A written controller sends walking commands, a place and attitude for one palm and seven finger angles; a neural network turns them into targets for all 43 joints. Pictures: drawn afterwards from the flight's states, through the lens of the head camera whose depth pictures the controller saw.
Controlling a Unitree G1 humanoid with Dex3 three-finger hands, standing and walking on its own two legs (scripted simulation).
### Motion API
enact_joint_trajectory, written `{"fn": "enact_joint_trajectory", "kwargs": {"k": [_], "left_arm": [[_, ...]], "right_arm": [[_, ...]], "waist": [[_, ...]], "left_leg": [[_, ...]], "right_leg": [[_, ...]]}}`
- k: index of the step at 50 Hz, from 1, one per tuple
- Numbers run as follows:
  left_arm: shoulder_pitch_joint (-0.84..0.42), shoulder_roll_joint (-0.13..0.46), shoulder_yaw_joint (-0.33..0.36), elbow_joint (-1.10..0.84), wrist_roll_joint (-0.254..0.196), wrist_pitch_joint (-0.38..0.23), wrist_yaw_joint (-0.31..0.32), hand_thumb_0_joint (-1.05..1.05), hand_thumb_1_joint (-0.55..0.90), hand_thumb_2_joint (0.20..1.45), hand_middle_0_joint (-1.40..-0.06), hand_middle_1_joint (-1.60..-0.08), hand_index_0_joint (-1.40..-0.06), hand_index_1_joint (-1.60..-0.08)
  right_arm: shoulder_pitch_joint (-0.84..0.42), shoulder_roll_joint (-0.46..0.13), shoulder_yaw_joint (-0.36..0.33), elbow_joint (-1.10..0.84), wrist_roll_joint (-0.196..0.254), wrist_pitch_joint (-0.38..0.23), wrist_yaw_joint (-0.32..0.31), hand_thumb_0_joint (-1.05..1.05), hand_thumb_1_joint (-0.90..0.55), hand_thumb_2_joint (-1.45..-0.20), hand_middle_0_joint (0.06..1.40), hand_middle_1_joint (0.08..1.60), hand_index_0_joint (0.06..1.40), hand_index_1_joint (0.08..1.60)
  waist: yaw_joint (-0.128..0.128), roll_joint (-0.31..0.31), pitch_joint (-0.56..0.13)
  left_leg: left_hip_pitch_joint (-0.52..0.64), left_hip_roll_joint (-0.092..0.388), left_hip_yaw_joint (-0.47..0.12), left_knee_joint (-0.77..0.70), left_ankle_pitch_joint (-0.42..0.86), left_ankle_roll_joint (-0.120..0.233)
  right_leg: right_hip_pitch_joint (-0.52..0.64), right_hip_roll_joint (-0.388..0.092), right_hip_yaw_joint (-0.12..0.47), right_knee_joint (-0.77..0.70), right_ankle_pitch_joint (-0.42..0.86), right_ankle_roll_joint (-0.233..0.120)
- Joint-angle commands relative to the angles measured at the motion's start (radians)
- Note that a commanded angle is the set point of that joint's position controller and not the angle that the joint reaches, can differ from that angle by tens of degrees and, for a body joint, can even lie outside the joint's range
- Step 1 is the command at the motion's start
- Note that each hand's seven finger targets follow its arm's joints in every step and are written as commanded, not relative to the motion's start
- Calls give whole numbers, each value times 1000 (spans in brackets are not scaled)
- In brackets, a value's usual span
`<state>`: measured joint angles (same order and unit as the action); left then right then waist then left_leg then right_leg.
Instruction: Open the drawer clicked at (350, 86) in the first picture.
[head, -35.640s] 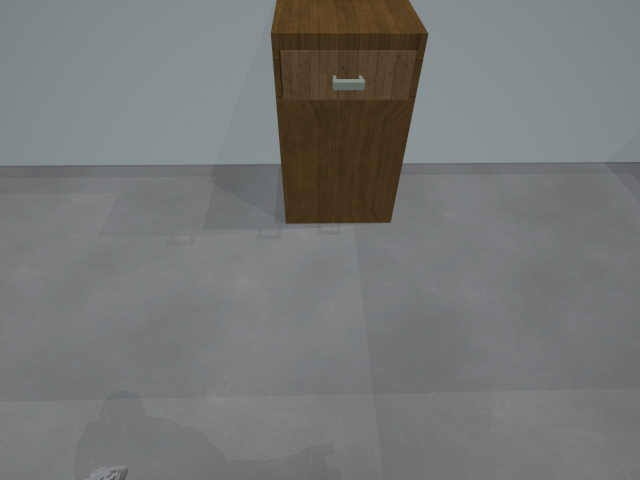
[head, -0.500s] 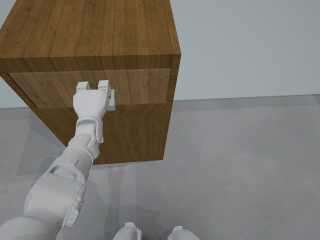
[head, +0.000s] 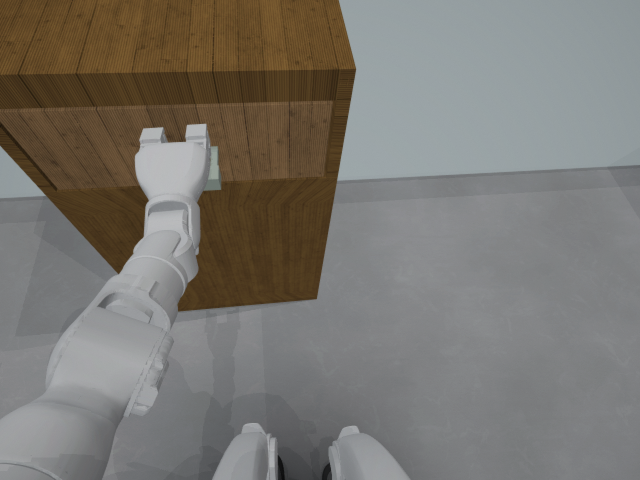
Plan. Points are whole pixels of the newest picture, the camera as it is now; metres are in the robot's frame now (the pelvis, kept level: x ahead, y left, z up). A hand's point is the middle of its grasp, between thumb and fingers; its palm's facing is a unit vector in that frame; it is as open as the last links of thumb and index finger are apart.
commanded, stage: lower the fingers behind the handle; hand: left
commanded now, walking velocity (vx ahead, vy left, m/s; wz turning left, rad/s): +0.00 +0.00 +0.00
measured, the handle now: (184, 167) +0.55 +0.16 +0.00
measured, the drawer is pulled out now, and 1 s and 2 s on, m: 0.00 0.00 0.00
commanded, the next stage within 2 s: lift the hand off the handle in 0.10 s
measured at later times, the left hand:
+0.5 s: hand (184, 190) +0.51 +0.15 +0.00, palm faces +0.02 +0.02 -1.00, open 13.6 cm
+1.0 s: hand (184, 183) +0.51 +0.15 +0.01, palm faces -0.03 -0.04 -1.00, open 13.6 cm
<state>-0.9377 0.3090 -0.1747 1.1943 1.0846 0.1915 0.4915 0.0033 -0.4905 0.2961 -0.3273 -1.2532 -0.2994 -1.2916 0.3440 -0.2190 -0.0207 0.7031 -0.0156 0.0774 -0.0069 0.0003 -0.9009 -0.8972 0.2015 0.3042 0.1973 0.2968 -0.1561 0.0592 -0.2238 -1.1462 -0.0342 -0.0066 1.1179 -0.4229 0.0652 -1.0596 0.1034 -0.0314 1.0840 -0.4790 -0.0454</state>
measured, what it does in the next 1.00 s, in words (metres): stands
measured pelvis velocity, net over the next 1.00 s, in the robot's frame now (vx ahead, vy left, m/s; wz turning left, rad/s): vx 0.01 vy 0.00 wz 0.00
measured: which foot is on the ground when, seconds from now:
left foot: down 0.00-1.00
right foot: down 0.00-1.00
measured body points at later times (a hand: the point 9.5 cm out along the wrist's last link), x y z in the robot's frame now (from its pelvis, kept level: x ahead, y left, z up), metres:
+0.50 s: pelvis -0.01 +0.00 -0.01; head +0.11 +0.02 +0.43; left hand +0.50 +0.15 +0.06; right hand +0.01 -0.26 -0.13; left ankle +0.05 +0.08 -0.65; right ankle +0.01 -0.10 -0.65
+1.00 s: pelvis +0.01 +0.00 +0.01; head +0.13 +0.01 +0.45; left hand +0.51 +0.15 +0.07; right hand +0.00 -0.26 -0.11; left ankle +0.04 +0.08 -0.65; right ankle +0.01 -0.10 -0.65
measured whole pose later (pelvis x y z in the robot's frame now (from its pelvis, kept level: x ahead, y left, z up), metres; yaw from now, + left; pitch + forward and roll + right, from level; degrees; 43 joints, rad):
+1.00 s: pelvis +0.01 +0.00 +0.01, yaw +0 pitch +25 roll -3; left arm -0.92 0.34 -0.14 1.16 1.06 0.14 0.45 0.00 -0.49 0.30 -0.36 -1.26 -0.36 -1.23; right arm 0.38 -0.22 -0.02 0.73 -0.01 0.06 -0.02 0.00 -0.90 -0.90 0.20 0.30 0.20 0.30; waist -0.17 0.07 -0.20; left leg -1.08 -0.03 -0.01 1.04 -0.40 0.06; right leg -0.99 0.11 -0.03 1.00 -0.45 -0.05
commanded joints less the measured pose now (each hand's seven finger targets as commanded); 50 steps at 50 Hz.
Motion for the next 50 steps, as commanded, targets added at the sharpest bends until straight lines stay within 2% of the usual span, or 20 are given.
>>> {"fn": "enact_joint_trajectory", "kwargs": {"k": [1, 4, 5, 6, 9, 11, 14, 19, 21, 22, 25, 31, 34, 36, 38, 41, 44, 47, 49, 50], "left_arm": [[-339, 110, 18, -96, 3, -2, -16, 0, -500, 300, -300, -1200, -300, -1200], [-379, 85, -7, -118, 3, -9, -18, 0, -500, 300, -300, -1200, -300, -1200], [-358, 111, 21, -118, 4, -12, -15, 0, -500, 300, -300, -1200, -300, -1200], [-337, 76, -5, -105, 1, -8, -19, 0, -500, 300, -300, -1200, -300, -1200], [-362, 67, -17, -103, 0, -8, -18, 0, -500, 300, -300, -1200, -300, -1200], [-404, 80, -11, -96, 3, -6, -12, 0, -500, 300, -300, -1200, -300, -1200], [-419, 105, 8, -102, 10, -2, -4, 0, -500, 300, -300, -1200, -300, -1200], [-486, 76, -30, -67, 10, 21, -3, 0, -500, 300, -300, -1200, -300, -1200], [-490, 125, 5, -62, 10, 29, -2, 0, -500, 300, -300, -1200, -300, -1200], [-511, 109, -14, -60, 9, 34, -5, 0, -500, 300, -300, -1200, -300, -1200], [-508, 158, 21, -63, 7, 31, -18, 0, -500, 300, -300, -1200, -300, -1200], [-495, 166, 20, -120, -5, 8, -45, 0, -500, 300, -300, -1200, -300, -1200], [-518, 170, 21, -179, -6, -21, -47, 0, -500, 300, -300, -1200, -300, -1200], [-488, 171, 31, -178, -8, -34, -43, 0, -500, 300, -300, -1200, -300, -1200], [-510, 147, 17, -187, -11, -44, -35, 0, -500, 300, -300, -1200, -300, -1200], [-525, 188, 40, -199, -5, -50, -15, 0, -500, 300, -300, -1200, -300, -1200], [-541, 188, 48, -247, -9, -59, 0, 0, -500, 300, -300, -1200, -300, -1200], [-517, 175, 47, -251, -11, -56, 9, 0, -500, 300, -300, -1200, -300, -1200], [-504, 193, 66, -281, -11, -63, 11, 0, -500, 300, -300, -1200, -300, -1200], [-480, 175, 56, -266, -7, -60, 12, 0, -500, 300, -300, -1200, -300, -1200]], "right_arm": [[124, -167, -51, -63, 1, -25, -8, 0, -900, -900, 200, 300, 200, 300], [130, -168, -53, -59, -1, -29, -8, 0, -900, -900, 200, 300, 200, 300], [131, -169, -55, -57, 0, -30, -8, 0, -900, -900, 200, 300, 200, 300], [128, -166, -53, -60, 1, -29, -6, 0, -900, -900, 200, 300, 200, 300], [131, -168, -53, -52, 0, -29, -6, 0, -900, -900, 200, 300, 200, 300], [136, -171, -53, -42, -1, -33, -7, 0, -900, -900, 200, 300, 200, 300], [142, -172, -57, -38, -4, -33, -6, 0, -900, -900, 200, 300, 200, 300], [140, -173, -50, -31, -6, -31, -7, 0, -900, -900, 200, 300, 200, 300], [138, -178, -47, -30, -7, -32, -10, 0, -900, -900, 200, 300, 200, 300], [140, -176, -45, -29, -7, -31, -11, 0, -900, -900, 200, 300, 200, 300], [142, -178, -42, -37, -7, -32, -15, 0, -900, -900, 200, 300, 200, 300], [138, -172, -37, -59, 3, -32, -24, 0, -900, -900, 200, 300, 200, 300], [142, -170, -41, -64, 4, -39, -26, 0, -900, -900, 200, 300, 200, 300], [145, -168, -42, -64, 6, -42, -26, 0, -900, -900, 200, 300, 200, 300], [145, -165, -44, -58, 4, -45, -26, 0, -900, -900, 200, 300, 200, 300], [155, -172, -45, -51, 4, -48, -29, 0, -900, -900, 200, 300, 200, 300], [167, -171, -54, -44, 2, -50, -24, 0, -900, -900, 200, 300, 200, 300], [169, -167, -57, -36, 2, -43, -22, 0, -900, -900, 200, 300, 200, 300], [171, -168, -61, -35, 2, -38, -21, 0, -900, -900, 200, 300, 200, 300], [172, -166, -62, -33, 2, -33, -19, 0, -900, -900, 200, 300, 200, 300]], "waist": [[-41, 3, -330], [-55, -6, -337], [-41, -2, -347], [-42, 11, -337], [-57, -11, -313], [-71, -17, -303], [-66, 5, -342], [-99, 11, -301], [-91, 18, -323], [-102, 12, -316], [-92, 9, -348], [-78, 21, -353], [-76, 39, -395], [-63, 30, -377], [-74, 29, -366], [-70, 24, -372], [-63, 50, -441], [-57, 43, -419], [-42, 65, -468], [-38, 61, -450]], "left_leg": [[387, 27, -58, -128, 96, -11], [394, 31, -70, -130, 89, -11], [402, 32, -72, -130, 96, -12], [402, 29, -65, -132, 95, -13], [400, 34, -77, -133, 91, -13], [369, 32, -74, -123, 71, -10], [401, 33, -78, -118, 99, -13], [378, 32, -87, -116, 64, -13], [363, 29, -79, -109, 59, -11], [355, 27, -76, -107, 58, -9], [344, 25, -70, -98, 65, -6], [377, 26, -66, -124, 66, -6], [426, 30, -72, -133, 85, -6], [427, 29, -70, -142, 83, -7], [436, 29, -71, -150, 91, -7], [435, 27, -69, -160, 87, -6], [513, 30, -69, -167, 168, -8], [536, 29, -60, -183, 209, -10], [586, 31, -60, -188, 268, -13], [595, 31, -61, -194, 291, -16]], "right_leg": [[48, -13, 25, -175, 95, 6], [33, -14, 21, -170, 89, 8], [36, -13, 21, -167, 92, 4], [35, -12, 20, -172, 89, 4], [11, -12, 16, -169, 85, 6], [1, -15, 20, -166, 78, 8], [0, -16, 18, -160, 91, 6], [-41, -17, 13, -157, 69, 8], [-25, -18, 18, -155, 67, 8], [-20, -18, 18, -157, 70, 9], [10, -18, 23, -156, 78, 10], [51, -16, 27, -182, 80, 12], [59, -16, 28, -186, 92, 12], [72, -14, 28, -196, 90, 9], [69, -15, 27, -206, 98, 10], [89, -15, 32, -217, 97, 11], [121, -13, 31, -226, 152, 9], [153, -11, 31, -250, 186, 8], [179, -10, 32, -251, 226, 6], [182, -7, 28, -256, 240, 4]]}}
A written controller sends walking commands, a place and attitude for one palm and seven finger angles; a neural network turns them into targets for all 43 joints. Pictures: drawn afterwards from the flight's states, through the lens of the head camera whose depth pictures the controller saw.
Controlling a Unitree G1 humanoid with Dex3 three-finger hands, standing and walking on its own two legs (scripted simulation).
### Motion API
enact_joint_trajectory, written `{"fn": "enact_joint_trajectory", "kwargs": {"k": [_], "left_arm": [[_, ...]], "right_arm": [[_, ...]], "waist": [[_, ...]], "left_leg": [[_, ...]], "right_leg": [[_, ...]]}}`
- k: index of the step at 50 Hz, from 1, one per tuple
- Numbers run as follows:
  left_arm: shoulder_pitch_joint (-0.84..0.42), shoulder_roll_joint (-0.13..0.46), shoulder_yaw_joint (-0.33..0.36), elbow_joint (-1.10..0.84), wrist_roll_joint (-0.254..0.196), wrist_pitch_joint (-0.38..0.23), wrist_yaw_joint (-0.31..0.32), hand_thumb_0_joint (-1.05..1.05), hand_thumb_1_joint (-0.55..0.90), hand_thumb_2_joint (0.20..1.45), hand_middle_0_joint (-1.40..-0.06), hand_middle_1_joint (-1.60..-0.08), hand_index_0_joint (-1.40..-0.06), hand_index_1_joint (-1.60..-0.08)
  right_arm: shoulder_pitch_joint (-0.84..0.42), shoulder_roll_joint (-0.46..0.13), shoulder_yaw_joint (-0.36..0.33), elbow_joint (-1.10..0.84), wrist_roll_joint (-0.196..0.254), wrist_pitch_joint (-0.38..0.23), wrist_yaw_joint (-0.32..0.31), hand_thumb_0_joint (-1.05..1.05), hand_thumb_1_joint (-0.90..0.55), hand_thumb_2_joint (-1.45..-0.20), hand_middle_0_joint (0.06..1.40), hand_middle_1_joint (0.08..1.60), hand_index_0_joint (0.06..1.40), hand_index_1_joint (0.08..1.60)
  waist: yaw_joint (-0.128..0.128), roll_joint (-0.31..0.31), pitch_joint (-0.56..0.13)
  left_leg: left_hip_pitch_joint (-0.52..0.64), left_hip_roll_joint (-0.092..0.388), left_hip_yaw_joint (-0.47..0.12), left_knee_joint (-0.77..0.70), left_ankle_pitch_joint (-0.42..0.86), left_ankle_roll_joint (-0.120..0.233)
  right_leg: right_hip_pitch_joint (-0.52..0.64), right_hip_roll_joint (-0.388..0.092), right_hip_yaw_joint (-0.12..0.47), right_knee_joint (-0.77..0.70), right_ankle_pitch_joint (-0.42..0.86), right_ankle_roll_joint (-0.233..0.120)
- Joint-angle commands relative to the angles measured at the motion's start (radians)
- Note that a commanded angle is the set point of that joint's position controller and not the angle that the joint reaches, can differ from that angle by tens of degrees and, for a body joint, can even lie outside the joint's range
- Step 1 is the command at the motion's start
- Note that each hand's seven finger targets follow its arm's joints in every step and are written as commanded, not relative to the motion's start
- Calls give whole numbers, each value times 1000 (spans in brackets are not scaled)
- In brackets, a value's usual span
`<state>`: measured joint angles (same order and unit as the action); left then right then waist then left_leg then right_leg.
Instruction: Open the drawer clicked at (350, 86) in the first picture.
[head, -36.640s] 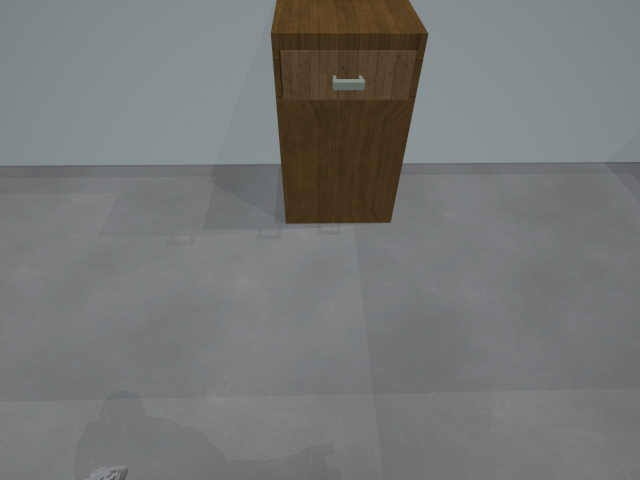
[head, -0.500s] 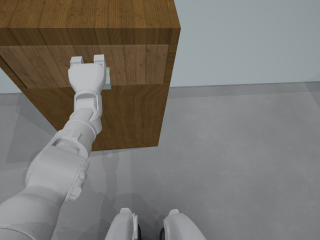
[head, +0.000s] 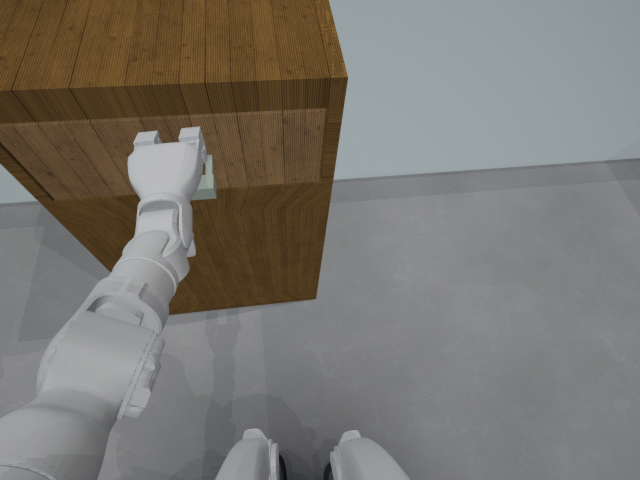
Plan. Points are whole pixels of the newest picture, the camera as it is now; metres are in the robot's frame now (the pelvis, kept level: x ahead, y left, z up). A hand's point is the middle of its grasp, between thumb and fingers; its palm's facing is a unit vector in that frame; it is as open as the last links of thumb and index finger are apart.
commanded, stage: lift the hand off the handle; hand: left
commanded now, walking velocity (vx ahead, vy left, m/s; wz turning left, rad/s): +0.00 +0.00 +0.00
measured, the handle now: (179, 176) +0.54 +0.16 -0.01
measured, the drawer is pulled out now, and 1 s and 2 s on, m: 0.00 0.00 0.00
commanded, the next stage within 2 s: draw the hand back to the body in 1.80 s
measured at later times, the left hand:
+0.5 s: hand (171, 174) +0.50 +0.15 +0.04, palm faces -0.01 -0.05 -1.00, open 13.7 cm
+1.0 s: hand (162, 155) +0.50 +0.15 +0.08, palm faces +0.00 -0.04 -1.00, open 13.8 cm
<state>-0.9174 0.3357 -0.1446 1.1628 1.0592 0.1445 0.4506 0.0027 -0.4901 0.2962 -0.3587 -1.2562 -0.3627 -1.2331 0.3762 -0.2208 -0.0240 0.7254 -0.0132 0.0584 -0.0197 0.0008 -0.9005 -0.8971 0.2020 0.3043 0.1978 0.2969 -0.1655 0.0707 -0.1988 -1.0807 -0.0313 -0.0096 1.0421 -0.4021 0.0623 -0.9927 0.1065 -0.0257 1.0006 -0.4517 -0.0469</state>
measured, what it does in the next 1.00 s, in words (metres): stands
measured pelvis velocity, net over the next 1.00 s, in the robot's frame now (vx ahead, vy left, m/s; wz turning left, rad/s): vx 0.04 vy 0.00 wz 0.00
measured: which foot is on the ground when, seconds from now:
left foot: down 0.00-1.00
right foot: down 0.00-1.00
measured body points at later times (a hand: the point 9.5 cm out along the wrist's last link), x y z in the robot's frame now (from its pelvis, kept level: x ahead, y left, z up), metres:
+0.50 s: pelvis +0.04 +0.00 +0.03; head +0.12 +0.00 +0.48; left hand +0.50 +0.15 +0.10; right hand +0.08 -0.26 -0.10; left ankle +0.04 +0.08 -0.66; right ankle +0.00 -0.10 -0.66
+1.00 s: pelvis +0.04 +0.00 +0.04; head +0.10 -0.01 +0.49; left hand +0.49 +0.15 +0.13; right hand +0.07 -0.27 -0.09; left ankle +0.04 +0.08 -0.66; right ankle +0.00 -0.10 -0.66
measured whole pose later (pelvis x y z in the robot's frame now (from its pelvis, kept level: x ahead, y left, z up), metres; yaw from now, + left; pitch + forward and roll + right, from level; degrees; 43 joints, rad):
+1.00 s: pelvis +0.04 +0.00 +0.04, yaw +0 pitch +17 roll -1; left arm -0.78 0.29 -0.17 1.01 1.04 0.14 0.37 0.00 -0.49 0.30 -0.32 -1.20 -0.33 -1.21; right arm 0.34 -0.23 -0.06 0.70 0.01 0.16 -0.01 0.00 -0.90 -0.90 0.20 0.30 0.20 0.30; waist -0.10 0.06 -0.18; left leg -0.72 -0.04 0.01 0.78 -0.36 0.06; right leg -0.64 0.10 0.02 0.75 -0.40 -0.05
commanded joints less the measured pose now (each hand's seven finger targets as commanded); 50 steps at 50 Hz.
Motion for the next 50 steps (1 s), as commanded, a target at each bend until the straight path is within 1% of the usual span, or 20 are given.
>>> {"fn": "enact_joint_trajectory", "kwargs": {"k": [1, 4, 5, 9, 18, 22, 24, 27, 29, 32, 33, 34, 37, 38, 40, 43, 44, 45, 48, 50], "left_arm": [[-491, 148, 31, -239, 20, -11, 56, 0, -500, 300, -300, -1200, -300, -1200], [-485, 127, 21, -276, 13, -22, 57, 0, -500, 300, -300, -1200, -300, -1200], [-460, 150, 45, -258, 16, -20, 61, 0, -500, 300, -300, -1200, -300, -1200], [-442, 126, 34, -333, 21, -38, 62, 0, -500, 300, -300, -1200, -300, -1200], [-330, 102, 35, -350, 13, -7, 54, 0, -500, 300, -300, -1200, -300, -1200], [-283, 90, 21, -310, 6, 15, 29, 0, -500, 300, -300, -1200, -300, -1200], [-284, 103, 26, -335, 9, 8, 14, 0, -500, 300, -300, -1200, -300, -1200], [-256, 104, 21, -296, 8, 9, -4, 0, -500, 300, -300, -1200, -300, -1200], [-289, 142, 39, -331, 10, -7, -13, 0, -500, 300, -300, -1200, -300, -1200], [-268, 87, 8, -383, 9, -33, -26, 0, -500, 300, -300, -1200, -300, -1200], [-274, 66, -8, -390, 2, -40, -33, 0, -500, 300, -300, -1200, -300, -1200], [-235, 89, 17, -369, 0, -40, -34, 0, -500, 300, -300, -1200, -300, -1200], [-282, 94, 6, -351, 3, -29, -28, 0, -500, 300, -300, -1200, -300, -1200], [-318, 131, 30, -366, 3, -32, -25, 0, -500, 300, -300, -1200, -300, -1200], [-333, 130, 28, -383, 8, -31, -18, 0, -500, 300, -300, -1200, -300, -1200], [-335, 137, 36, -389, 5, -27, -22, 0, -500, 300, -300, -1200, -300, -1200], [-324, 102, 7, -363, 3, -19, -27, 0, -500, 300, -300, -1200, -300, -1200], [-335, 116, 17, -358, 2, -13, -28, 0, -500, 300, -300, -1200, -300, -1200], [-334, 133, 32, -353, -9, -4, -40, 0, -500, 300, -300, -1200, -300, -1200], [-344, 91, -6, -359, -9, -7, -50, 0, -500, 300, -300, -1200, -300, -1200]], "right_arm": [[141, -164, -60, -52, -2, -11, -4, 0, -900, -900, 200, 300, 200, 300], [136, -160, -64, -55, -2, -3, -1, 0, -900, -900, 200, 300, 200, 300], [132, -161, -66, -51, -1, 0, -2, 0, -900, -900, 200, 300, 200, 300], [122, -154, -74, -59, -3, 9, 2, 0, -900, -900, 200, 300, 200, 300], [84, -148, -78, -75, 0, 48, 16, 0, -900, -900, 200, 300, 200, 300], [65, -149, -77, -85, 9, 63, 14, 0, -900, -900, 200, 300, 200, 300], [56, -146, -77, -95, 9, 68, 11, 0, -900, -900, 200, 300, 200, 300], [47, -148, -69, -102, 14, 73, 8, 0, -900, -900, 200, 300, 200, 300], [42, -149, -70, -110, 16, 72, 3, 0, -900, -900, 200, 300, 200, 300], [40, -143, -79, -118, 14, 69, 7, 0, -900, -900, 200, 300, 200, 300], [39, -141, -81, -119, 14, 70, 10, 0, -900, -900, 200, 300, 200, 300], [42, -143, -79, -119, 16, 71, 11, 0, -900, -900, 200, 300, 200, 300], [35, -148, -77, -114, 20, 74, 9, 0, -900, -900, 200, 300, 200, 300], [34, -152, -76, -113, 21, 73, 7, 0, -900, -900, 200, 300, 200, 300], [33, -149, -78, -112, 20, 71, 5, 0, -900, -900, 200, 300, 200, 300], [36, -150, -80, -112, 19, 71, 6, 0, -900, -900, 200, 300, 200, 300], [35, -148, -78, -111, 21, 74, 8, 0, -900, -900, 200, 300, 200, 300], [34, -150, -77, -106, 23, 73, 7, 0, -900, -900, 200, 300, 200, 300], [29, -156, -76, -113, 24, 73, 5, 0, -900, -900, 200, 300, 200, 300], [28, -151, -76, -114, 27, 70, 3, 0, -900, -900, 200, 300, 200, 300]], "waist": [[-27, 46, -471], [-24, 32, -470], [-20, 18, -455], [-3, 59, -491], [27, -3, -446], [23, -57, -380], [35, -30, -408], [32, -68, -329], [35, -48, -357], [43, -14, -391], [38, -12, -385], [51, -26, -375], [33, -64, -318], [37, -48, -323], [41, -10, -357], [48, -16, -385], [41, -26, -363], [37, -32, -335], [48, -48, -356], [39, -44, -336]], "left_leg": [[540, 31, -54, -121, 295, -14], [562, 28, -46, -129, 340, -14], [556, 28, -46, -135, 336, -13], [635, 29, -36, -144, 438, -19], [647, 20, -11, -183, 523, -17], [622, 13, 1, -213, 463, -10], [644, 10, 7, -220, 485, -9], [596, 4, 10, -240, 428, -6], [603, 2, 13, -242, 426, -5], [689, 10, 6, -244, 493, -9], [705, 11, 3, -241, 518, -10], [693, 11, 4, -246, 508, -10], [643, 6, 6, -263, 416, -7], [643, 6, 3, -269, 414, -8], [678, 7, 5, -272, 430, -8], [705, 10, 0, -279, 471, -12], [702, 9, 2, -282, 459, -11], [691, 12, 2, -288, 441, -11], [692, 9, 4, -306, 435, -9], [705, 10, 5, -315, 424, -7]], "right_leg": [[125, -10, 19, -175, 233, 6], [167, -11, 24, -191, 290, 8], [175, -10, 27, -197, 290, 8], [215, -12, 27, -202, 375, 6], [344, -16, 34, -238, 509, 9], [383, -19, 43, -276, 504, 14], [410, -22, 51, -277, 531, 14], [423, -25, 52, -299, 511, 14], [441, -29, 63, -296, 519, 16], [416, -24, 50, -296, 513, 10], [410, -23, 48, -299, 517, 9], [418, -21, 45, -300, 512, 9], [410, -23, 49, -320, 455, 12], [419, -25, 51, -319, 449, 8], [414, -24, 52, -317, 450, 6], [437, -22, 44, -318, 464, 3], [425, -19, 43, -323, 457, 6], [416, -20, 42, -329, 441, 7], [461, -23, 47, -343, 445, 6], [443, -22, 45, -353, 429, 7]]}}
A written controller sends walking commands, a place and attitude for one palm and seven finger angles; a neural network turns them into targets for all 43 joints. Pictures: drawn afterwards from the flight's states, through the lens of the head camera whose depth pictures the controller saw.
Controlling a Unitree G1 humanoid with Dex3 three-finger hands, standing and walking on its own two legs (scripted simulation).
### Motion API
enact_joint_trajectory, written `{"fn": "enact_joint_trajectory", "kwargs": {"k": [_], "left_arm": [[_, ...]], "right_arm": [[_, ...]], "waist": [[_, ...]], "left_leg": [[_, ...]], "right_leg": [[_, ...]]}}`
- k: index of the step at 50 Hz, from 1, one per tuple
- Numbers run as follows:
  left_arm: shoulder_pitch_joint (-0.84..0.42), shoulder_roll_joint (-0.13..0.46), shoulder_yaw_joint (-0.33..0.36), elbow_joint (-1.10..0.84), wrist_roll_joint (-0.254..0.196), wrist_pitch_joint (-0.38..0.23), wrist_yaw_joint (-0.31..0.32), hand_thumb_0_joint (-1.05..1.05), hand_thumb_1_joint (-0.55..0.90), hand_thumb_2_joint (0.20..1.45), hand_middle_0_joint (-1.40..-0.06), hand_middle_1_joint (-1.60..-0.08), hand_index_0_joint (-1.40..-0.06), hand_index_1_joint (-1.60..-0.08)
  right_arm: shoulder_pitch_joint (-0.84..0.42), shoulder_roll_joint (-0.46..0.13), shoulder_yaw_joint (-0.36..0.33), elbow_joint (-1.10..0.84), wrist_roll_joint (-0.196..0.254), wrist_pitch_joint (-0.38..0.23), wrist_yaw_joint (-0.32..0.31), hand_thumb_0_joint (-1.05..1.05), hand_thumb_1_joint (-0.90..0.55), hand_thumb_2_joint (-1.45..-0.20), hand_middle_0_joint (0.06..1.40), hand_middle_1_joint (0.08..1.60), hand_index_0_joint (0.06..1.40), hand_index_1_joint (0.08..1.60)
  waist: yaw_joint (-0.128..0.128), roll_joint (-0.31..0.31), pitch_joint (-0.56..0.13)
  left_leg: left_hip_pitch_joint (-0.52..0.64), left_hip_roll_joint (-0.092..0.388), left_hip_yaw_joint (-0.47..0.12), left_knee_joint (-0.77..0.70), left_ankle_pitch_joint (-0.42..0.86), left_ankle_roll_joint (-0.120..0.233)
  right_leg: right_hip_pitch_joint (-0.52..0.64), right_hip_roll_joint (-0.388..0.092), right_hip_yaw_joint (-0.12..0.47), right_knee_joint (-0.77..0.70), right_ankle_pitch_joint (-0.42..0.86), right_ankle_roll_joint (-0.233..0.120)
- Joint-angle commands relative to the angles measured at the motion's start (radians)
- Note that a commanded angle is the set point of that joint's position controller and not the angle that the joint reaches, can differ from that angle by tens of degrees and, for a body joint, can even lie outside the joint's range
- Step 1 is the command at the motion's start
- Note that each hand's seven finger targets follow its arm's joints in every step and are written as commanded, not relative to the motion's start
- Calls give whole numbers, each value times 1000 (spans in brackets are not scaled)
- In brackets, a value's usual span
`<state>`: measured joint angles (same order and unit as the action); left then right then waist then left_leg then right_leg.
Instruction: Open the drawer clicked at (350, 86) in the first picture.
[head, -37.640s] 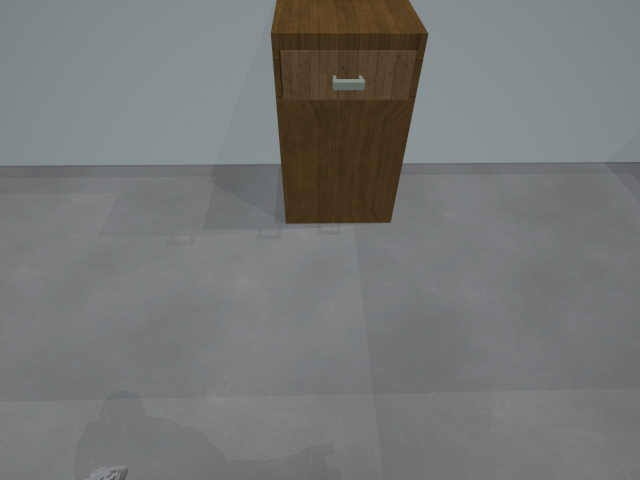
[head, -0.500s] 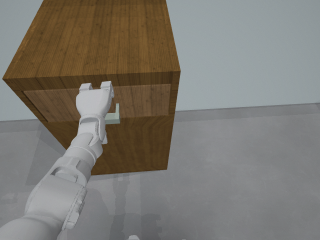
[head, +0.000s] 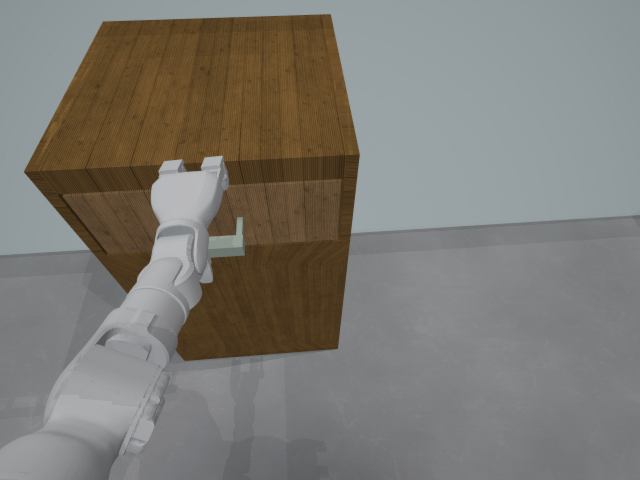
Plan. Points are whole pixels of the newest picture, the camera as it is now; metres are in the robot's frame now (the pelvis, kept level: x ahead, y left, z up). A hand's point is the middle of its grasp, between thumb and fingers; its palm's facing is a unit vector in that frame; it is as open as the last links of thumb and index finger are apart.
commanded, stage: lift the hand off the handle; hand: left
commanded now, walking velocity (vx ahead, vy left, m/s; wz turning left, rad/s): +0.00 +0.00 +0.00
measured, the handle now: (213, 235) +0.51 +0.16 -0.06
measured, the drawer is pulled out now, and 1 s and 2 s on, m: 0.00 0.00 0.00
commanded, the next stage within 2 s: draw the hand back to the body in 0.80 s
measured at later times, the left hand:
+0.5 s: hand (197, 208) +0.47 +0.16 +0.06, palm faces -0.02 -0.06 -1.00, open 13.5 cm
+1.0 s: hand (190, 191) +0.47 +0.16 +0.09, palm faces +0.02 -0.07 -1.00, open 13.7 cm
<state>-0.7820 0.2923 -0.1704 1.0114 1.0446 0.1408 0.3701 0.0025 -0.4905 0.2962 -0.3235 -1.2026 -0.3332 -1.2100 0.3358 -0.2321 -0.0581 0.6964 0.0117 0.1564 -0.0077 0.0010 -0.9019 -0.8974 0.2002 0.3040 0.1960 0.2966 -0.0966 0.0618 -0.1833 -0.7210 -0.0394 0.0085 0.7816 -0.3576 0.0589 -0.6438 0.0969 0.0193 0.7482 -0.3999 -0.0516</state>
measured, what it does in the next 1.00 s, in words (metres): stands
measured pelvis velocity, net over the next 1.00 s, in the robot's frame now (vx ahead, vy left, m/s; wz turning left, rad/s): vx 0.01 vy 0.00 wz -0.01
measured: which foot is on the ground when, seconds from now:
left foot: down 0.00-1.00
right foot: down 0.00-1.00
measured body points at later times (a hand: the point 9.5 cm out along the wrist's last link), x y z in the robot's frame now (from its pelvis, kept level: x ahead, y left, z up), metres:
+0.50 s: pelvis +0.00 +0.00 +0.01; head +0.06 -0.01 +0.46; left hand +0.46 +0.16 +0.11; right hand +0.04 -0.27 -0.12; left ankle +0.00 +0.08 -0.71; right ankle -0.03 -0.09 -0.71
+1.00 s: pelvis +0.01 +0.00 +0.02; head +0.05 -0.02 +0.47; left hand +0.46 +0.16 +0.15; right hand +0.07 -0.27 -0.12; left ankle +0.00 +0.08 -0.71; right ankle -0.03 -0.09 -0.71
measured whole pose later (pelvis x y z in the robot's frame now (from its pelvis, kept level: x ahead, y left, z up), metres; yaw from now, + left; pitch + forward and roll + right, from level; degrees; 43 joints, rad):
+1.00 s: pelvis +0.01 +0.00 +0.02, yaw +0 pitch +13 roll +0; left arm -0.76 0.32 -0.16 0.89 1.01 0.13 0.24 0.00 -0.49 0.30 -0.35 -1.21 -0.34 -1.21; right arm 0.31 -0.24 -0.05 0.69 0.03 0.16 -0.02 0.00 -0.90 -0.90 0.20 0.30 0.20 0.30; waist -0.06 0.06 -0.16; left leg -0.55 -0.04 0.02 0.64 -0.31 0.05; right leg -0.49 0.09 0.04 0.62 -0.36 -0.06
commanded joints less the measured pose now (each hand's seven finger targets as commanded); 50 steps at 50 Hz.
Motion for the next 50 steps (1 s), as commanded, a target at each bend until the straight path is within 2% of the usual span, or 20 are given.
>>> {"fn": "enact_joint_trajectory", "kwargs": {"k": [1, 3, 5, 8, 11, 14, 21, 24, 25, 28, 31, 35, 38, 40, 42, 44, 45, 47, 48, 50], "left_arm": [[-499, 159, 35, -215, 6, -7, 28, 0, -500, 300, -300, -1200, -300, -1200], [-488, 192, 62, -214, 4, -13, 22, 0, -500, 300, -300, -1200, -300, -1200], [-489, 164, 35, -188, 12, -8, 19, 0, -500, 300, -300, -1200, -300, -1200], [-515, 208, 70, -240, 4, -19, 20, 0, -500, 300, -300, -1200, -300, -1200], [-490, 213, 70, -215, 6, -14, 15, 0, -500, 300, -300, -1200, -300, -1200], [-489, 263, 97, -196, 7, -5, 9, 0, -500, 300, -300, -1200, -300, -1200], [-549, 252, 74, -248, 7, -22, -11, 0, -500, 300, -300, -1200, -300, -1200], [-579, 276, 97, -306, 6, -41, -14, 0, -500, 300, -300, -1200, -300, -1200], [-566, 242, 74, -310, 2, -41, -16, 0, -500, 300, -300, -1200, -300, -1200], [-584, 256, 82, -323, -1, -39, -19, 0, -500, 300, -300, -1200, -300, -1200], [-573, 253, 79, -291, -7, -23, -25, 0, -500, 300, -300, -1200, -300, -1200], [-595, 254, 73, -338, -10, -29, -44, 0, -500, 300, -300, -1200, -300, -1200], [-570, 231, 58, -297, -15, -28, -60, 0, -500, 300, -300, -1200, -300, -1200], [-530, 250, 78, -299, -11, -30, -62, 0, -500, 300, -300, -1200, -300, -1200], [-532, 185, 28, -313, -13, -33, -68, 0, -500, 300, -300, -1200, -300, -1200], [-484, 223, 61, -281, -12, -27, -75, 0, -500, 300, -300, -1200, -300, -1200], [-456, 182, 32, -262, -17, -16, -80, 0, -500, 300, -300, -1200, -300, -1200], [-381, 224, 75, -285, -23, -7, -92, 0, -500, 300, -300, -1200, -300, -1200], [-332, 264, 111, -308, -26, -8, -102, 0, -500, 300, -300, -1200, -300, -1200], [-242, 226, 82, -382, -26, -7, -117, 0, -500, 300, -300, -1200, -300, -1200]], "right_arm": [[71, -142, -41, -81, 2, -30, -10, 0, -900, -900, 200, 300, 200, 300], [72, -145, -41, -84, 2, -32, -15, 0, -900, -900, 200, 300, 200, 300], [70, -143, -37, -80, 5, -33, -15, 0, -900, -900, 200, 300, 200, 300], [66, -145, -39, -87, 1, -39, -16, 0, -900, -900, 200, 300, 200, 300], [62, -144, -35, -85, 6, -40, -18, 0, -900, -900, 200, 300, 200, 300], [58, -147, -30, -87, 10, -40, -25, 0, -900, -900, 200, 300, 200, 300], [51, -145, -32, -90, 13, -49, -31, 0, -900, -900, 200, 300, 200, 300], [53, -147, -36, -91, 12, -54, -31, 0, -900, -900, 200, 300, 200, 300], [50, -145, -37, -91, 10, -54, -30, 0, -900, -900, 200, 300, 200, 300], [44, -148, -36, -87, 11, -53, -30, 0, -900, -900, 200, 300, 200, 300], [38, -150, -32, -82, 15, -53, -30, 0, -900, -900, 200, 300, 200, 300], [29, -147, -34, -85, 15, -53, -34, 0, -900, -900, 200, 300, 200, 300], [30, -147, -31, -83, 15, -51, -31, 0, -900, -900, 200, 300, 200, 300], [27, -148, -31, -88, 15, -49, -30, 0, -900, -900, 200, 300, 200, 300], [23, -143, -35, -88, 14, -51, -25, 0, -900, -900, 200, 300, 200, 300], [21, -147, -33, -89, 16, -43, -22, 0, -900, -900, 200, 300, 200, 300], [16, -145, -31, -92, 17, -39, -19, 0, -900, -900, 200, 300, 200, 300], [-4, -149, -31, -107, 18, -32, -15, 0, -900, -900, 200, 300, 200, 300], [-16, -151, -28, -122, 18, -25, -16, 0, -900, -900, 200, 300, 200, 300], [-50, -142, -26, -151, 24, -17, -13, 0, -900, -900, 200, 300, 200, 300]], "waist": [[-30, -37, -340], [-19, -64, -363], [-29, -45, -309], [-12, -26, -372], [-14, -56, -336], [-9, -69, -326], [-19, -31, -329], [-9, -3, -383], [-13, -3, -384], [-12, -21, -385], [-14, -48, -336], [-12, -31, -381], [-15, -48, -333], [3, -36, -348], [-8, -42, -340], [8, -51, -340], [7, -66, -317], [37, -79, -328], [65, -70, -361], [78, -72, -338]], "left_leg": [[344, 21, -14, -59, 374, -4], [338, 18, -14, -68, 377, -3], [335, 20, -14, -76, 353, -3], [363, 18, -6, -81, 380, -2], [337, 16, -1, -93, 356, 0], [312, 11, 6, -107, 331, 2], [371, 13, 2, -117, 355, 0], [424, 17, -1, -115, 412, -1], [442, 16, -1, -111, 432, -1], [440, 17, -3, -117, 450, -3], [421, 15, -1, -128, 416, 0], [463, 13, 2, -131, 453, 2], [447, 14, 0, -137, 453, -1], [450, 12, 0, -139, 457, -2], [463, 14, 2, -136, 463, -2], [456, 15, 2, -140, 477, -4], [443, 12, 4, -142, 464, -4], [438, 11, 11, -151, 468, -2], [433, 8, 15, -156, 492, -4], [439, 9, 21, -164, 512, 0]], "right_leg": [[93, -13, 1, -104, 372, 12], [134, -15, 4, -109, 381, 11], [94, -14, 0, -116, 351, 11], [146, -17, 10, -121, 381, 10], [158, -18, 11, -133, 382, 15], [193, -23, 20, -146, 381, 18], [174, -22, 15, -156, 372, 15], [186, -21, 13, -148, 403, 11], [182, -19, 10, -148, 416, 11], [204, -21, 8, -151, 433, 11], [197, -22, 8, -165, 420, 15], [228, -25, 11, -167, 461, 14], [221, -26, 7, -175, 455, 13], [229, -25, 7, -168, 459, 12], [211, -26, 5, -173, 461, 13], [231, -26, 5, -169, 474, 12], [227, -25, 2, -173, 471, 13], [274, -29, 8, -176, 499, 11], [328, -33, 14, -173, 533, 7], [342, -33, 10, -177, 564, 9]]}}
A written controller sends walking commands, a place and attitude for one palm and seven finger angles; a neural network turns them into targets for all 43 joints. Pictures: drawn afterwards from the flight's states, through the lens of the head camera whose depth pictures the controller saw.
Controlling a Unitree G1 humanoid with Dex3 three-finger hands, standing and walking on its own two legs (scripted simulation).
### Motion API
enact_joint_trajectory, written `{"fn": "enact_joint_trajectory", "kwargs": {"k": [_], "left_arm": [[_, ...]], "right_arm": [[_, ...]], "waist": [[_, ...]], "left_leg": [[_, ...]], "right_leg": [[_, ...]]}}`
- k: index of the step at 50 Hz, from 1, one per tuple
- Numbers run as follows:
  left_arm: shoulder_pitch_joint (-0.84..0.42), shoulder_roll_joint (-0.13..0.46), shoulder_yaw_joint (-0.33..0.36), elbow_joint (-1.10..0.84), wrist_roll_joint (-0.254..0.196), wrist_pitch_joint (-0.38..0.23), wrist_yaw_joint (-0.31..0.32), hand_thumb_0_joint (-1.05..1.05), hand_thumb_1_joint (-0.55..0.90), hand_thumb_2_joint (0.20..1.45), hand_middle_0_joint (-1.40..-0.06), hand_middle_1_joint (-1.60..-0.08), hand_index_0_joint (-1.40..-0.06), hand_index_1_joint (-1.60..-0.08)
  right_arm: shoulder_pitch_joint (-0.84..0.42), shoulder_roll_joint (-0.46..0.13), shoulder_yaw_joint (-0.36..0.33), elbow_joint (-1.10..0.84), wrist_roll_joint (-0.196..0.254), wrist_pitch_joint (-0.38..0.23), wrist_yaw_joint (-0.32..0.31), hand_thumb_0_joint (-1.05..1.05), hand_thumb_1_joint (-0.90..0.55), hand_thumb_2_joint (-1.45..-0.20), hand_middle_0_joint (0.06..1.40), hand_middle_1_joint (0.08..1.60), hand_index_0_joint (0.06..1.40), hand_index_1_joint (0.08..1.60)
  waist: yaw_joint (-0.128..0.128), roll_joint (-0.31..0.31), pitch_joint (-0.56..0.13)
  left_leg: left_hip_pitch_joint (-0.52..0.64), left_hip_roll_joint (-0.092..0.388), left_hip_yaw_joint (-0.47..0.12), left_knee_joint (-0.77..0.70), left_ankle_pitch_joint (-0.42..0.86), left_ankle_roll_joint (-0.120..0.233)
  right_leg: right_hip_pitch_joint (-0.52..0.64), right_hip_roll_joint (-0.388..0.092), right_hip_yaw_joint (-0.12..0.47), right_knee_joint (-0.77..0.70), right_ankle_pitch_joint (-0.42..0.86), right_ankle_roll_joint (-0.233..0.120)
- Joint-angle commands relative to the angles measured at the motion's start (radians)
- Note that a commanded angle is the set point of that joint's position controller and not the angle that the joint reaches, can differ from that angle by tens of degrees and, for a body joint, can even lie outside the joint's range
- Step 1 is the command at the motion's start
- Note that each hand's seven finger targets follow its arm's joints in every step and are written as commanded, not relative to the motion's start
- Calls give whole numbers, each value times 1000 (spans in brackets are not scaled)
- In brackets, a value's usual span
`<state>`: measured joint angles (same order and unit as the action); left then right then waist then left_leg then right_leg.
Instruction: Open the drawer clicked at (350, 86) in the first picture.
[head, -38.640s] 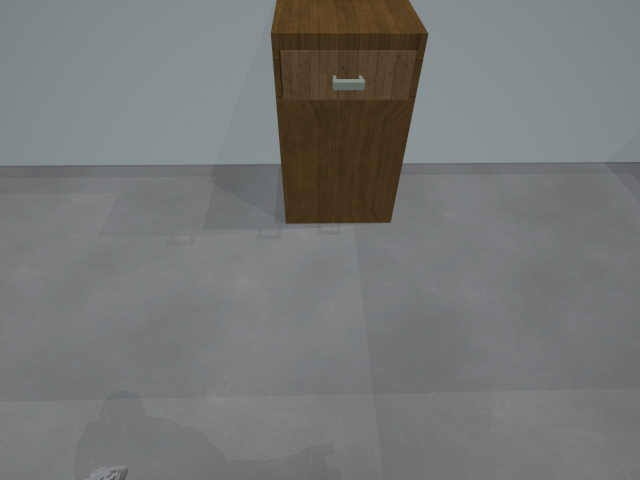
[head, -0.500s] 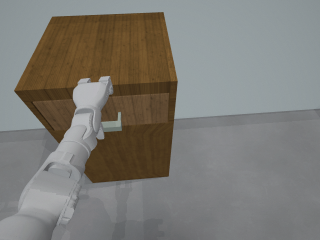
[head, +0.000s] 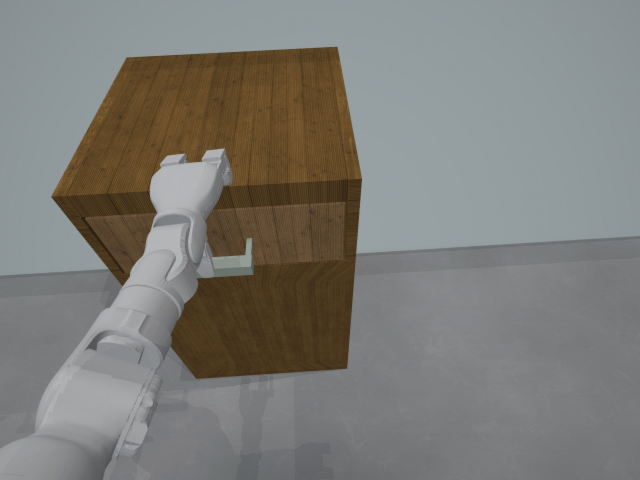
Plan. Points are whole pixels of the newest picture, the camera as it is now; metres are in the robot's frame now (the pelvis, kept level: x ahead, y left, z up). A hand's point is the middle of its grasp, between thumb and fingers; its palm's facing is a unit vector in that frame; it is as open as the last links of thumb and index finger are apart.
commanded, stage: draw the hand back to the body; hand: left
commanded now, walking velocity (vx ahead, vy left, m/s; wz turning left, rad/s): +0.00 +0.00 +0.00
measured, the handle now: (224, 255) +0.50 +0.17 -0.07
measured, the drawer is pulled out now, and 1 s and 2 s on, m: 0.00 0.00 0.00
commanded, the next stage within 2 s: step back with the hand held close in 1.50 s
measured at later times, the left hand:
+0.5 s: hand (126, 300) +0.31 +0.22 +0.09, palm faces +0.04 -0.09 -1.00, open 13.8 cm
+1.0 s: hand (66, 358) +0.22 +0.21 +0.17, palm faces +0.31 -0.90 -0.32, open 11.3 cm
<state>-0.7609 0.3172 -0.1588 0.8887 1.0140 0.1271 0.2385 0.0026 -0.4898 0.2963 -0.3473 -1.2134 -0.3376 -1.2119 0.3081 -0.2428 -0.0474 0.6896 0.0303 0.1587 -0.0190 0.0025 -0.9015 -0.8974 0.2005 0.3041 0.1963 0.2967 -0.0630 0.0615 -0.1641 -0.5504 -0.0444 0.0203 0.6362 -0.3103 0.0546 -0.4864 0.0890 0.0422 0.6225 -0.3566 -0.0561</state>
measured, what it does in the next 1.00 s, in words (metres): stands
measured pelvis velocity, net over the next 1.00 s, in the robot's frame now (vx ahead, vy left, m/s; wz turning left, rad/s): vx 0.00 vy -0.01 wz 0.03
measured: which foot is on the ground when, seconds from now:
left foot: down 0.00-1.00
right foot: down 0.00-1.00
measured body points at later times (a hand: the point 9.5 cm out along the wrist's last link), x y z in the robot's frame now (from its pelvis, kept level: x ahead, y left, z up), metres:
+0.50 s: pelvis -0.01 -0.01 +0.01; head -0.01 -0.04 +0.46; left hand +0.31 +0.22 +0.15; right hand +0.22 -0.23 -0.08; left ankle -0.01 +0.08 -0.72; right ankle -0.04 -0.09 -0.72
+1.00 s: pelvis +0.00 -0.01 +0.02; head -0.01 -0.03 +0.47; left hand +0.19 +0.26 +0.18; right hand +0.17 -0.24 -0.08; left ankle -0.01 +0.09 -0.72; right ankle -0.04 -0.09 -0.72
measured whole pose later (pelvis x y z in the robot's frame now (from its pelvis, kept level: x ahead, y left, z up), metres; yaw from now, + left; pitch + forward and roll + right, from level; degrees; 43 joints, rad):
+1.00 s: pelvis +0.00 -0.01 +0.02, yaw +2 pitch -2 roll +0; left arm 0.35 0.32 0.19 -0.33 -0.09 -0.07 0.07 0.00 0.08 0.54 -0.27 -0.83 -0.27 -0.83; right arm 0.21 -0.24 0.03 0.64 0.01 -0.03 -0.07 0.01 -0.90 -0.90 0.20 0.30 0.20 0.30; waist 0.04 0.06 0.00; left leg -0.12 -0.05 -0.01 0.37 -0.21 0.04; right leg -0.04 0.08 0.03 0.32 -0.24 -0.07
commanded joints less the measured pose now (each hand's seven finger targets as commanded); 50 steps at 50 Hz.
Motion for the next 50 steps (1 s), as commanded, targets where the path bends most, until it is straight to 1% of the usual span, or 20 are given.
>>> {"fn": "enact_joint_trajectory", "kwargs": {"k": [1, 5, 8, 13, 16, 20, 24, 25, 26, 27, 28, 29, 30, 33, 35, 38, 43, 44, 48, 50], "left_arm": [[-227, 210, 75, -286, 3, 10, 6, 0, -500, 300, -300, -1200, -300, -1200], [-100, 285, 129, -467, -13, 6, -18, 0, -500, 300, -300, -1200, -300, -1200], [-54, 258, 92, -617, -24, -1, -30, 0, -500, 300, -300, -1200, -300, -1200], [11, 269, 83, -766, -46, -1, -54, 0, -500, 300, -300, -1200, -300, -1200], [79, 260, 69, -786, -52, 1, -78, 0, -500, 300, -300, -1200, -300, -1200], [147, 256, 62, -870, -69, -10, -116, 0, -500, 300, -300, -1200, -300, -1200], [256, 299, 110, -946, -72, -23, -141, 0, -500, 300, -300, -1200, -300, -1200], [274, 285, 101, -958, -75, -23, -146, 0, -500, 300, -300, -1200, -300, -1200], [188, -17, 105, -982, -814, -82, -154, 0, -465, 315, -298, -1178, -298, -1178], [255, 103, 186, -1014, -882, -122, -150, 0, -430, 330, -295, -1155, -295, -1155], [365, 166, 306, -1027, -977, -152, -149, 0, -395, 345, -292, -1133, -292, -1133], [394, 171, 326, -1081, -1025, -171, -151, 0, -360, 360, -290, -1110, -290, -1110], [392, 163, 336, -1153, -1050, -189, -153, 0, -325, 375, -287, -1087, -287, -1087], [540, 183, 406, -1165, -1082, -203, -148, 0, -220, 420, -280, -1020, -280, -1020], [585, 137, 372, -1249, -1094, -218, -154, 0, -150, 450, -275, -975, -275, -975], [727, 138, 392, -1291, -1104, -229, -157, 0, -45, 495, -268, -908, -268, -908], [858, 138, 407, -1397, -1106, -250, -160, 0, 130, 570, -255, -795, -255, -795], [890, 137, 411, -1413, -1105, -253, -159, 0, 165, 585, -252, -772, -252, -772], [1018, 175, 473, -1451, -1108, -265, -155, 0, 305, 645, -242, -683, -242, -683], [1064, 168, 483, -1470, -1112, -272, -154, 0, 375, 675, -237, -637, -237, -637]], "right_arm": [[-36, -135, -35, -148, 7, -15, -2, 0, -900, -900, 200, 300, 200, 300], [-106, -134, -29, -185, 18, -9, -11, 0, -900, -900, 200, 300, 200, 300], [-158, -125, -25, -199, 25, -16, -14, 0, -900, -900, 200, 300, 200, 300], [-220, -120, -13, -195, 26, -29, -25, 0, -900, -900, 200, 300, 200, 300], [-263, -112, 1, -196, 27, -35, -32, 0, -900, -900, 200, 300, 200, 300], [-309, -104, 13, -212, 25, -40, -35, 0, -900, -900, 200, 300, 200, 300], [-346, -99, 26, -227, 15, -43, -35, 0, -900, -900, 200, 300, 200, 300], [-355, -95, 30, -228, 14, -43, -34, 0, -900, -900, 200, 300, 200, 300], [-270, -32, 57, -308, 40, -79, -34, 0, -900, -900, 200, 300, 200, 300], [-305, -57, 67, -290, 29, -113, -41, 0, -900, -900, 200, 300, 200, 300], [-316, -78, 72, -284, 18, -126, -63, 0, -900, -900, 200, 300, 200, 300], [-312, -75, 81, -280, 8, -138, -73, 0, -900, -900, 200, 300, 200, 300], [-303, -74, 83, -274, 3, -154, -74, 0, -900, -900, 200, 300, 200, 300], [-281, -77, 84, -246, -11, -180, -72, 0, -900, -900, 200, 300, 200, 300], [-279, -69, 86, -254, -12, -198, -67, 0, -900, -900, 200, 300, 200, 300], [-275, -75, 78, -252, -17, -220, -59, 0, -900, -900, 200, 300, 200, 300], [-273, -82, 60, -249, -17, -249, -51, 0, -900, -900, 200, 300, 200, 300], [-272, -81, 58, -246, -17, -254, -51, 0, -900, -900, 200, 300, 200, 300], [-270, -89, 42, -235, -19, -268, -53, 0, -900, -900, 200, 300, 200, 300], [-269, -85, 41, -232, -17, -272, -54, 0, -900, -900, 200, 300, 200, 300]], "waist": [[45, -95, -339], [74, -121, -311], [70, -57, -280], [70, -30, -236], [77, -53, -174], [91, -41, -151], [121, -46, -153], [118, -57, -125], [12, -113, 24], [52, -181, -21], [79, -192, -21], [93, -134, -56], [90, -57, -74], [101, 5, -13], [94, 46, 9], [101, -8, 16], [101, -20, 8], [100, 2, 17], [109, -59, 26], [109, -35, 51]], "left_leg": [[266, 15, 10, -25, 459, 5], [263, 9, 12, -57, 426, 10], [311, 7, 9, -71, 425, 9], [372, 7, -5, -93, 386, 8], [372, 3, -12, -105, 335, 7], [398, 2, -23, -113, 329, 3], [400, -2, -23, -119, 346, 0], [397, -2, -25, -123, 334, -2], [503, 27, -15, -153, 246, 17], [534, 34, -26, -174, 205, 18], [529, 34, -26, -193, 223, 15], [535, 30, -26, -214, 265, 7], [558, 30, -25, -222, 305, -3], [542, 42, -29, -249, 338, -23], [548, 45, -31, -267, 348, -30], [540, 53, -35, -275, 374, -29], [547, 53, -31, -275, 374, -28], [546, 54, -29, -279, 369, -29], [528, 48, -24, -267, 365, -24], [512, 46, -25, -268, 347, -23]], "right_leg": [[196, -26, -10, -60, 532, 16], [267, -34, 6, -82, 554, 21], [255, -35, 10, -103, 521, 18], [231, -33, 10, -131, 430, 15], [205, -35, 5, -145, 378, 19], [201, -37, -2, -152, 346, 16], [238, -40, 3, -155, 362, 15], [226, -40, -4, -159, 349, 16], [228, -47, -22, -255, 339, 27], [285, -40, -7, -258, 319, 34], [310, -43, -9, -277, 329, 38], [371, -53, -11, -269, 374, 38], [392, -60, -10, -271, 416, 35], [397, -60, -17, -300, 429, 30], [402, -61, -24, -310, 419, 26], [420, -61, -28, -318, 435, 28], [417, -61, -27, -328, 420, 32], [408, -64, -28, -327, 409, 32], [410, -66, -21, -338, 429, 38], [403, -71, -22, -336, 408, 39]]}}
